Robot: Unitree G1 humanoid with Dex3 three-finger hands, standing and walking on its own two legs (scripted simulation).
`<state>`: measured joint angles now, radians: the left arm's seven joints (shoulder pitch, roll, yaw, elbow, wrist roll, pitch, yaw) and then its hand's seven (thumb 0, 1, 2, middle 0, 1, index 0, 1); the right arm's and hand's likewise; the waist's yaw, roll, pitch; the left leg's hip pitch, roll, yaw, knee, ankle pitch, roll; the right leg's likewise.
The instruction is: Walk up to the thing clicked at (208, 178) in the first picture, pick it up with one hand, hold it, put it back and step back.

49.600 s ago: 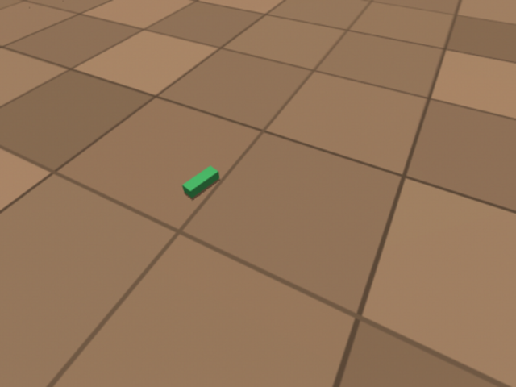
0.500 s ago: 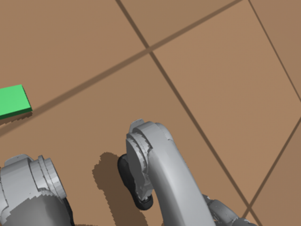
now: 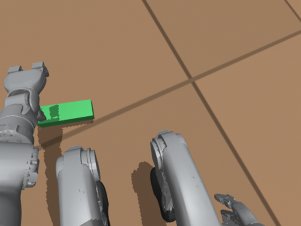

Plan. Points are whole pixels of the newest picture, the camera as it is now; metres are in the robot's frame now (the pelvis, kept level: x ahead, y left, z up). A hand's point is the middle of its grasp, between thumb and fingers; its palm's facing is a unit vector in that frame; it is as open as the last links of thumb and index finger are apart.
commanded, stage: withdraw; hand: left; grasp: from above
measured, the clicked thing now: (66, 113) +0.50 +0.23 -0.33
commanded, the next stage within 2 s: home in 0.24 s
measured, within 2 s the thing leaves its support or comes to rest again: neither
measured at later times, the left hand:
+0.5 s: hand (30, 102) +0.49 +0.29 -0.18, palm faces -0.34 -0.05 -0.94, open 13.4 cm
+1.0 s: hand (3, 153) +0.32 +0.25 +0.02, palm faces -0.23 -0.69 -0.68, open 7.8 cm
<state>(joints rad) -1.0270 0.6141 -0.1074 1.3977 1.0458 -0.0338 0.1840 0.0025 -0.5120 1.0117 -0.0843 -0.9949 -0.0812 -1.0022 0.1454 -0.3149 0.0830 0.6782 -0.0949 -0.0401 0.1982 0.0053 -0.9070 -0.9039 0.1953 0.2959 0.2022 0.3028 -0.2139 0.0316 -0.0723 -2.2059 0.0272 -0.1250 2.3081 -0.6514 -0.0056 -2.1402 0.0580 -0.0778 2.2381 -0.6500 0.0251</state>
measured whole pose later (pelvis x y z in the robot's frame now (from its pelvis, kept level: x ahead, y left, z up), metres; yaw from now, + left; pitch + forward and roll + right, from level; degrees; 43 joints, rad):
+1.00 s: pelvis +0.01 +0.00 +0.13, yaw +4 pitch +30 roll -5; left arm -0.23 0.41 -0.01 0.49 0.48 0.12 0.08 0.01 0.80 0.90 -0.21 -0.32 -0.21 -0.33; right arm 0.12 -0.29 -0.03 0.60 0.02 -0.01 0.04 0.01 -0.91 -0.90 0.20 0.30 0.20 0.30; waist -0.05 0.02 -0.21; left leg -1.80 0.01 -0.09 1.89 -0.62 -0.01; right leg -1.74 0.03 -0.05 1.84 -0.64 0.01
